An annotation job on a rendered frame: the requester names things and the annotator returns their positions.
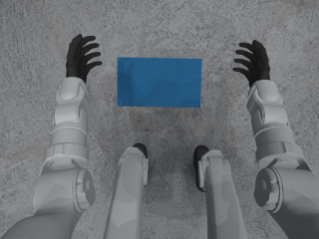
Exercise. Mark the left robot upper arm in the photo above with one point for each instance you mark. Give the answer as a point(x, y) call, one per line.
point(60, 198)

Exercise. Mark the robot left foot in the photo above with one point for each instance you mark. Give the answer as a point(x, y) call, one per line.
point(142, 148)

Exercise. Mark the right robot hand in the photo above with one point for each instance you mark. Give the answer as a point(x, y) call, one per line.
point(258, 67)

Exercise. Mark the carton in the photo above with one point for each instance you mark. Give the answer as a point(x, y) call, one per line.
point(158, 82)

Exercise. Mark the left robot hand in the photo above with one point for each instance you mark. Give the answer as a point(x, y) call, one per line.
point(76, 65)

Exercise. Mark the robot left forearm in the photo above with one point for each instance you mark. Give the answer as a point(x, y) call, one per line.
point(69, 132)

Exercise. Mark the robot right forearm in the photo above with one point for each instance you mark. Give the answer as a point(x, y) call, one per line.
point(271, 129)

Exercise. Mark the robot left shin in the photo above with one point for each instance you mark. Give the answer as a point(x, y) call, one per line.
point(129, 150)

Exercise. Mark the right robot upper arm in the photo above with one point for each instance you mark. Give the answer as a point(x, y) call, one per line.
point(291, 197)

